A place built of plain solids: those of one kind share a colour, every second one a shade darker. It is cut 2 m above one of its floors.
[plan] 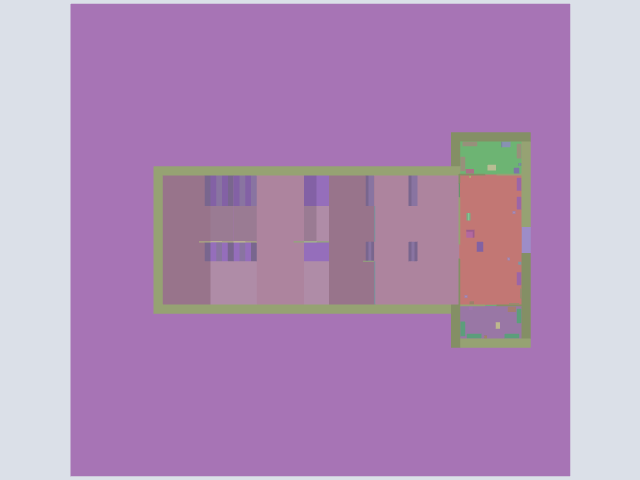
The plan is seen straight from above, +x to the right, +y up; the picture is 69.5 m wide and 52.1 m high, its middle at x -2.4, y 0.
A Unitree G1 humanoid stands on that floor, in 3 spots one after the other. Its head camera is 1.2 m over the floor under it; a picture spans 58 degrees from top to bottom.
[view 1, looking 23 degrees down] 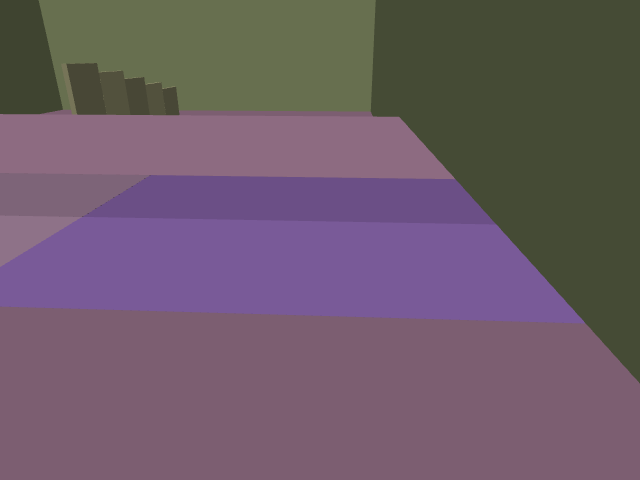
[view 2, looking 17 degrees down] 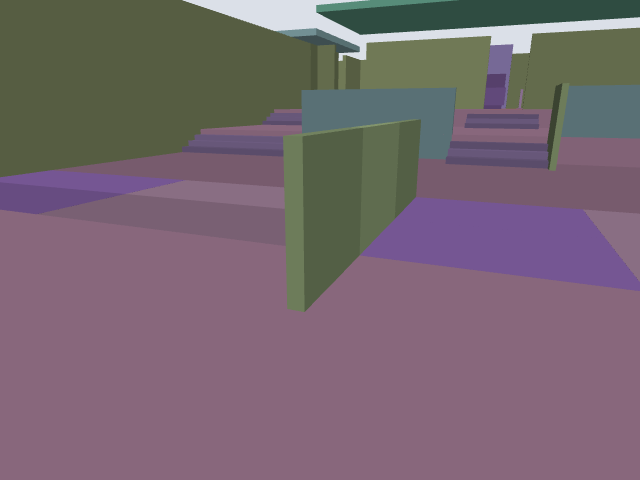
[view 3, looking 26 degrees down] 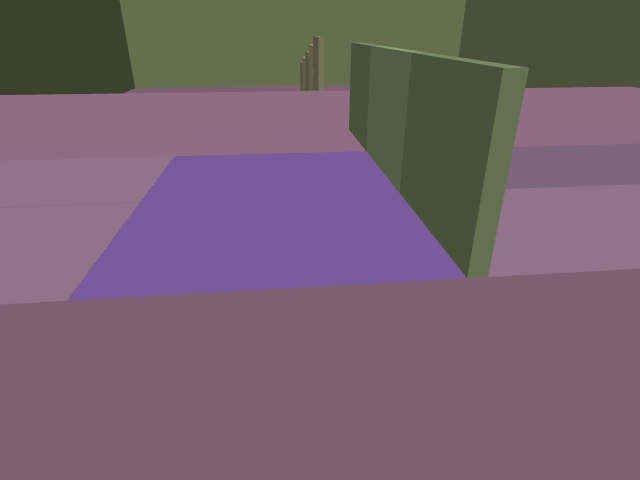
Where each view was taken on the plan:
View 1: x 0.42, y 5.80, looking -177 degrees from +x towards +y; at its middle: step_aisle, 3.07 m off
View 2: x -7.47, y -1.25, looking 22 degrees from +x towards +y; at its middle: rail_sep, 2.77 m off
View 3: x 0.47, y -1.25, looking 174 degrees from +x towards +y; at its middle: step_aisle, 2.74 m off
